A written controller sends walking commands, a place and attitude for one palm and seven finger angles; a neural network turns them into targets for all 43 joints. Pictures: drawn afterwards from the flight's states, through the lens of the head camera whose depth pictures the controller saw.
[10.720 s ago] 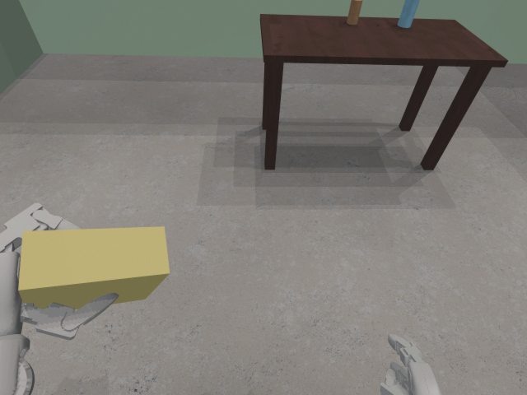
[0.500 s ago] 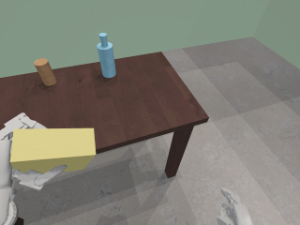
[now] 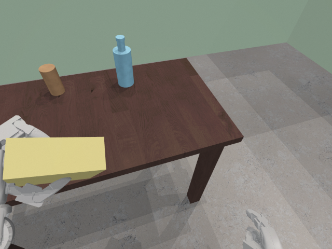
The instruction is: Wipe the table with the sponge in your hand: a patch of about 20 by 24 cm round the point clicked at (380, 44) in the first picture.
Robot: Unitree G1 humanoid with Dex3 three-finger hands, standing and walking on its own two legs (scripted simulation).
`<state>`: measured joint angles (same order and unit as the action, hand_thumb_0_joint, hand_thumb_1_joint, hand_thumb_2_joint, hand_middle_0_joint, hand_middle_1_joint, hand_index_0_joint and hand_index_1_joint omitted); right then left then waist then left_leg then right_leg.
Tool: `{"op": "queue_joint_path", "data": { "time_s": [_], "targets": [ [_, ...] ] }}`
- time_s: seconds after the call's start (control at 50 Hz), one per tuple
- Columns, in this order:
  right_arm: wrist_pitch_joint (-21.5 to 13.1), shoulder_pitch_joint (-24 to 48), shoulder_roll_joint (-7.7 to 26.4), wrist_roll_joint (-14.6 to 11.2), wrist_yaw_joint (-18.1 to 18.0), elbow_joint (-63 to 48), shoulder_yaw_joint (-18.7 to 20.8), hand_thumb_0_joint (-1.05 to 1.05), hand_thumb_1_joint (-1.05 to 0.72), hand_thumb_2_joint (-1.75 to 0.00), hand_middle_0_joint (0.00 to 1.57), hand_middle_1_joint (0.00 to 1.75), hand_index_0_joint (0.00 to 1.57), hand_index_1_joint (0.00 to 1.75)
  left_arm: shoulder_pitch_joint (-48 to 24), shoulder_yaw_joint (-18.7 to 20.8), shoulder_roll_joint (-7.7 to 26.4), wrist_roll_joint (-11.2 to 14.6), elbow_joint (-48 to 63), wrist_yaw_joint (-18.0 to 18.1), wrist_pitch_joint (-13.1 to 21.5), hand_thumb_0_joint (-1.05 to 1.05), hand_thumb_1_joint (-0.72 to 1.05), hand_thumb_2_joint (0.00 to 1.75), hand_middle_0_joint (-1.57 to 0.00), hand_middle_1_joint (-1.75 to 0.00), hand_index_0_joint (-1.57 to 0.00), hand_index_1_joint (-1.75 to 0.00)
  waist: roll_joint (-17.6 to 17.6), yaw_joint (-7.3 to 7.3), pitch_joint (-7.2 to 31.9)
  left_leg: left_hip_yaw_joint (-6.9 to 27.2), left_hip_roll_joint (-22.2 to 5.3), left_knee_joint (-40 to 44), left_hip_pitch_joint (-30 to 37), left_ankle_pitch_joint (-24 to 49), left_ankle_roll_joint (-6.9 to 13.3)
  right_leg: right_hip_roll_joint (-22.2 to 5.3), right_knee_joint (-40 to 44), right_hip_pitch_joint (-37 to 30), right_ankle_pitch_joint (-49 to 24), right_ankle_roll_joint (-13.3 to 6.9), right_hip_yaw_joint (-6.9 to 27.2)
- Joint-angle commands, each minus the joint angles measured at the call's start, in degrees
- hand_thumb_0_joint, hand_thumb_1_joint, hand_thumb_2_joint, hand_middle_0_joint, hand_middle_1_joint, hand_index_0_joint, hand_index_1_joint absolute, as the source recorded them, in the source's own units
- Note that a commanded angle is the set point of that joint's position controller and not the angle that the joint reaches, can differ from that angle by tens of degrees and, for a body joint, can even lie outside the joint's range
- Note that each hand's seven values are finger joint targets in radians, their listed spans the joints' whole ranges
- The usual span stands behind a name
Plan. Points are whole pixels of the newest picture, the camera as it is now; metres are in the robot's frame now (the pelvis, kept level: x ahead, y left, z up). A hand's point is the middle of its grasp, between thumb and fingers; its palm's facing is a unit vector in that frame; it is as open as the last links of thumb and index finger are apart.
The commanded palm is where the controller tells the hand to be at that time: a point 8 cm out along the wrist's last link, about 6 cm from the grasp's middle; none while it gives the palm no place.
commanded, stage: shuffle to correct the standing spot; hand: left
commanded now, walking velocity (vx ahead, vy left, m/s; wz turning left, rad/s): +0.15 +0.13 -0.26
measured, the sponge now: (71, 161) +0.23 +0.20 +0.15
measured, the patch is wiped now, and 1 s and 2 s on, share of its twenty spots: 0.00 0.00 0.00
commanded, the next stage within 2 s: come to a stop and stand still in 0.54 s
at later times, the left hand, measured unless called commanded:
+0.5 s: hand (54, 128) +0.28 +0.24 +0.18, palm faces +0.37 -0.81 -0.46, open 9.7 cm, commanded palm +0.23 +0.28 +0.19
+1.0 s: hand (26, 118) +0.30 +0.29 +0.19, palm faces +0.38 -0.85 -0.36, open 9.7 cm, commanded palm +0.24 +0.33 +0.19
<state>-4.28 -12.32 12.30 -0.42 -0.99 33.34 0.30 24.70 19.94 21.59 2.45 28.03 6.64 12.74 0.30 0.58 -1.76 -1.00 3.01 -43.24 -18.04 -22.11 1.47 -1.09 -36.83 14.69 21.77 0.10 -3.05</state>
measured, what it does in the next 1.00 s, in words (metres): steps on the spot: right foot, then left foot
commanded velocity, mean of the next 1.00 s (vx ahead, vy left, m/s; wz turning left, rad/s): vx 0.04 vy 0.05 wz -0.01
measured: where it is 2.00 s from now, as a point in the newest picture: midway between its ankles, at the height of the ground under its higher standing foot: outside the picture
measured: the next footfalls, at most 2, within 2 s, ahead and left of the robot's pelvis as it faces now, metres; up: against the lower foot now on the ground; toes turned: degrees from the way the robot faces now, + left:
right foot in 0.34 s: +0.15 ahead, -0.08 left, +0.00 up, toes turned -4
left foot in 0.68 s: +0.16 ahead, +0.20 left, +0.00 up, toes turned -1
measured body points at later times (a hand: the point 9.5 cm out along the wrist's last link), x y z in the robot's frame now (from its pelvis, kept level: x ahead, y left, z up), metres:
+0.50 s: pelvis +0.06 +0.00 +0.00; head +0.10 -0.01 +0.45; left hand +0.26 +0.28 +0.21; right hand +0.22 -0.25 -0.09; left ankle +0.07 +0.15 -0.65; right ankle +0.11 -0.08 -0.72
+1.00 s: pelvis +0.08 +0.05 +0.01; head +0.09 +0.07 +0.46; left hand +0.27 +0.34 +0.20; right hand +0.25 -0.13 -0.07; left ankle +0.12 +0.21 -0.72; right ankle +0.11 -0.08 -0.72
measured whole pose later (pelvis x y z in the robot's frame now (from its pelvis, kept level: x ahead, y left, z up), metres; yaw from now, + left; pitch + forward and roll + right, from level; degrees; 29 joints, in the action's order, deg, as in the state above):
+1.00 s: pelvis +0.08 +0.05 +0.01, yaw -1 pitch -2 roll -1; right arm -7.0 -11.9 5.7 -0.3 -1.2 33.6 -3.5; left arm 24.1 19.9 20.5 1.9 30.2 6.8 8.9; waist 1.4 1.5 -4.1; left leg -1.7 -5.6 -29.6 -15.0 -12.1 -3.0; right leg -2.6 -28.0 13.6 11.7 1.3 -4.3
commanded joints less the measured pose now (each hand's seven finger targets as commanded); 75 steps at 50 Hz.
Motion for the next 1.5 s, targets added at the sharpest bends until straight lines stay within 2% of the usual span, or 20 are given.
{"op": "queue_joint_path", "data": {
  "time_s": [0.0, 0.04, 0.06, 0.1, 0.26, 0.28, 0.32, 0.36, 0.48, 0.54, 0.64, 0.72, 1.02, 1.04, 1.06, 1.08, 1.16, 1.24, 1.36, 1.48],
  "targets": [
    [-1.44, 3.95, 6.50, -0.49, -0.53, -8.06, 2.34, 0.00, -0.90, -0.90, 0.20, 0.30, 0.20, 0.30, -5.80, 7.88, 9.51, 0.50, 14.88, 1.31, 3.23, 0.00, 0.10, 1.30, -1.20, -1.60, -1.20, -1.60, -6.62, -2.30, 5.68, 6.65, -5.88, 17.30, 7.82, 9.24, 1.14, -5.44, -7.37, 4.34, -14.02, -4.75, 7.74],
    [-2.56, 4.06, 6.44, 0.33, -0.78, -9.11, 2.53, 0.00, -0.90, -0.90, 0.20, 0.30, 0.20, 0.30, -6.55, 8.47, 10.87, 0.27, 16.62, 1.50, 3.61, 0.00, 0.10, 1.30, -1.20, -1.60, -1.20, -1.60, -19.06, -3.06, 5.23, 28.16, -18.00, 25.81, 22.14, 32.59, 4.85, 3.34, -27.07, 24.02, 11.13, -0.70, 0.84],
    [-3.31, 5.01, 6.26, 1.05, -0.51, -8.61, 2.39, 0.00, -0.90, -0.90, 0.20, 0.30, 0.20, 0.30, -8.73, 8.99, 13.01, -0.54, 17.73, 1.53, 3.82, 0.00, 0.10, 1.30, -1.20, -1.60, -1.20, -1.60, -14.01, -2.63, 4.74, 28.83, -19.22, 24.66, 23.42, 39.35, 4.23, 1.99, -34.05, 27.11, 10.68, -1.36, 3.58],
    [-3.48, 3.74, 6.85, 0.58, 0.03, -7.81, 3.46, 0.00, -0.90, -0.90, 0.20, 0.30, 0.20, 0.30, -4.66, 7.46, 9.93, -0.57, 14.11, 1.28, 3.29, 0.00, 0.10, 1.30, -1.20, -1.60, -1.20, -1.60, -4.35, -1.90, 4.67, 18.99, -17.31, 21.53, 22.71, 39.39, 5.97, -0.07, -35.13, 28.56, 5.34, -1.51, 2.90],
    [-3.12, 5.46, 6.55, 0.23, -0.80, -9.17, 1.89, 0.00, -0.90, -0.90, 0.20, 0.30, 0.20, 0.30, 3.44, 10.16, 11.26, 0.47, 12.80, 1.34, 2.32, 0.00, 0.10, 1.30, -1.20, -1.60, -1.20, -1.60, -8.74, 0.23, 9.30, 2.37, -10.45, 12.73, 6.08, 38.63, 1.95, 1.33, 4.29, -4.85, -11.20, -1.77, -7.06],
    [-2.70, 5.58, 6.89, 0.19, -0.92, -9.12, 2.15, 0.00, -0.90, -0.90, 0.20, 0.30, 0.20, 0.30, 3.26, 10.88, 11.04, 0.70, 11.60, 1.46, 2.53, 0.00, 0.10, 1.30, -1.20, -1.60, -1.20, -1.60, -5.02, 0.99, 11.27, 2.65, -9.52, 5.05, -0.79, 32.62, 1.24, -0.05, 9.08, -16.03, -17.31, -2.68, -5.43],
    [-2.82, 5.84, 7.19, 0.00, -0.48, -10.27, 3.72, 0.00, -0.90, -0.90, 0.20, 0.30, 0.20, 0.30, 1.40, 12.79, 12.51, 1.22, 10.35, 1.55, 3.60, 0.00, 0.10, 1.30, -1.20, -1.60, -1.20, -1.60, 12.82, 0.18, 15.11, -0.23, -0.14, -26.68, -20.39, -3.19, -0.35, -22.85, 13.25, -27.23, -33.85, -13.87, 27.60],
    [-1.36, 3.90, 8.47, 0.03, 0.91, -8.74, 4.31, 0.00, -0.90, -0.90, 0.20, 0.30, 0.20, 0.30, 1.09, 13.57, 12.78, 1.98, 12.49, 1.20, 4.14, 0.00, 0.10, 1.30, -1.20, -1.60, -1.20, -1.60, 6.93, 0.17, 11.14, 8.17, -3.96, -35.43, -19.87, -6.28, -1.59, -26.97, 18.78, -13.27, -17.13, -15.06, 36.18],
    [-2.19, 6.37, 5.17, 0.26, -0.62, -7.15, 2.45, 0.00, -0.90, -0.90, 0.20, 0.30, 0.20, 0.30, -0.96, 9.71, 11.19, 0.43, 17.17, 2.67, 3.72, 0.00, 0.10, 1.30, -1.20, -1.60, -1.20, -1.60, 5.82, 0.07, 6.55, -0.15, -7.42, -7.64, -2.65, 3.00, -1.04, -18.18, 16.53, 5.97, -14.17, -8.58, 9.73],
    [-4.25, 6.61, 4.63, 0.51, -1.74, -7.27, 2.75, 0.00, -0.90, -0.90, 0.20, 0.30, 0.20, 0.30, -0.55, 9.92, 11.49, 0.52, 16.89, 3.60, 2.57, 0.00, 0.10, 1.30, -1.20, -1.60, -1.20, -1.60, 6.96, 0.78, 7.02, -6.52, -3.25, 6.46, 3.87, 6.50, -1.17, -16.50, 15.27, 2.79, -10.11, -6.55, 10.10],
    [-4.53, 5.51, 6.47, -0.61, -2.36, -8.58, 4.31, 0.00, -0.90, -0.90, 0.20, 0.30, 0.20, 0.30, -1.95, 9.90, 10.61, 0.26, 13.74, 3.36, 2.05, 0.00, 0.10, 1.30, -1.20, -1.60, -1.20, -1.60, 6.54, -0.09, 7.15, -1.78, -7.07, 13.87, 5.31, 16.44, -0.53, -11.90, 6.35, -1.67, -18.89, -2.79, 7.10],
    [-4.34, 6.08, 5.82, -1.15, -2.27, -9.42, 2.89, 0.00, -0.90, -0.90, 0.20, 0.30, 0.20, 0.30, -3.37, 8.51, 8.63, -0.36, 12.56, 2.13, 1.51, 0.00, 0.10, 1.30, -1.20, -1.60, -1.20, -1.60, -9.48, -0.26, 4.89, 6.18, -14.64, 23.52, -1.77, 23.69, 1.61, -2.16, -2.88, -4.09, -6.47, 0.78, -1.45],
    [-5.41, 5.51, 4.45, -0.06, -1.71, -7.66, 1.15, 0.00, -0.90, -0.90, 0.20, 0.30, 0.20, 0.30, -5.74, 5.80, 7.73, 0.01, 12.66, 1.52, -1.05, 0.00, 0.10, 1.30, -1.20, -1.60, -1.20, -1.60, -3.93, -0.55, 5.06, -0.61, -8.10, 22.38, 0.12, 0.73, -2.42, -1.16, 17.52, -7.09, -9.82, -0.51, 3.21],
    [-8.17, -0.99, 6.45, 3.67, -2.48, -3.97, 3.28, 0.00, -0.90, -0.90, 0.20, 0.30, 0.20, 0.30, -59.88, 37.71, 51.92, -8.18, 20.68, 0.21, 4.15, 0.00, 0.10, 1.30, -1.20, -1.60, -1.20, -1.60, 4.60, 3.17, -1.02, -4.99, -9.15, 11.94, -3.46, 14.01, -1.80, -3.89, 19.80, -0.07, -18.45, -1.38, 8.12],
    [-7.29, 3.47, 4.80, 0.46, -2.30, -2.75, 3.56, 0.00, -0.90, -0.90, 0.20, 0.30, 0.20, 0.30, -47.00, 23.94, 31.28, -4.32, 2.85, -1.31, 1.79, 0.00, 0.10, 1.30, -1.20, -1.60, -1.20, -1.60, -8.32, 0.94, 4.32, -2.14, -9.01, 14.73, 5.60, 12.88, -1.17, -8.70, 16.37, 1.08, -20.15, -6.23, 5.63],
    [-8.61, 1.96, 4.76, 1.29, -1.47, -4.72, 3.31, 0.00, -0.90, -0.90, 0.20, 0.30, 0.20, 0.30, -30.61, 12.44, 16.38, -2.76, -3.99, -3.21, 1.71, 0.00, 0.10, 1.30, -1.20, -1.60, -1.20, -1.60, -9.61, 1.20, 8.58, -2.31, -8.32, 17.90, 9.23, 14.00, -1.93, -4.23, 12.72, -1.49, -21.92, -4.77, 6.41],
    [-9.29, 4.46, 4.09, -1.58, 1.75, -7.39, 2.45, 0.00, -0.90, -0.90, 0.20, 0.30, 0.20, 0.30, -2.17, 2.68, 4.87, 0.62, 0.77, -4.22, 1.42, 0.00, 0.10, 1.30, -1.20, -1.60, -1.20, -1.60, 0.90, 2.76, 10.22, -5.19, -5.71, 17.96, 9.85, 10.18, -1.01, -4.05, 17.01, -4.88, -15.54, -0.34, 5.14],
    [-9.10, 4.56, 5.05, -0.65, 0.30, -8.78, 1.90, 0.00, -0.90, -0.90, 0.20, 0.30, 0.20, 0.30, -1.98, 9.98, 13.39, 0.48, 6.72, -2.69, 1.89, 0.00, 0.10, 1.30, -1.20, -1.60, -1.20, -1.60, 10.95, 2.37, 4.85, -3.69, -4.76, 18.58, 6.54, 3.09, -1.29, -3.96, 22.87, 0.20, 0.05, -1.13, 5.66],
    [-10.26, 5.08, 6.03, -0.44, -1.94, -9.06, 1.35, 0.00, -0.90, -0.90, 0.20, 0.30, 0.20, 0.30, -8.89, 13.73, 16.83, -0.16, 12.47, -1.03, 5.19, 0.00, 0.10, 1.30, -1.20, -1.60, -1.20, -1.60, -8.38, 1.83, 3.87, -0.60, -6.82, 24.97, 3.18, 1.79, -0.32, -1.44, 16.25, -4.31, -6.88, -0.60, 4.07],
    [-12.13, 3.36, 6.09, 0.16, -1.28, -7.75, 1.43, 0.00, -0.90, -0.90, 0.20, 0.30, 0.20, 0.30, -6.17, 8.35, 10.18, -0.66, 10.45, -1.31, 6.28, 0.00, 0.10, 1.30, -1.20, -1.60, -1.20, -1.60, -5.81, 1.88, 5.81, -0.11, -6.92, 23.73, 3.28, 3.86, -0.62, -1.65, 16.16, -6.87, -11.61, -0.59, 2.97]
  ]
}}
